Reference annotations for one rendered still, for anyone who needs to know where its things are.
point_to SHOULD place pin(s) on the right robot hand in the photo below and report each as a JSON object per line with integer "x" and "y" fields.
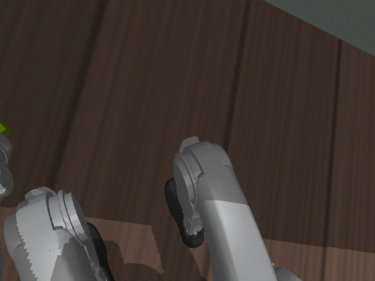
{"x": 284, "y": 274}

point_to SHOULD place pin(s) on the left robot foot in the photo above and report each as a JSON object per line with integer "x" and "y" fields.
{"x": 101, "y": 251}

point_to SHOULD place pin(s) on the left robot arm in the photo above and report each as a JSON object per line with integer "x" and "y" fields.
{"x": 6, "y": 179}

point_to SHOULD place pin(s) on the right robot foot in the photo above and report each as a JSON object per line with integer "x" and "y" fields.
{"x": 192, "y": 241}

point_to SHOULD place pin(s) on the small box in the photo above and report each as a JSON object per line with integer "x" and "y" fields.
{"x": 4, "y": 128}

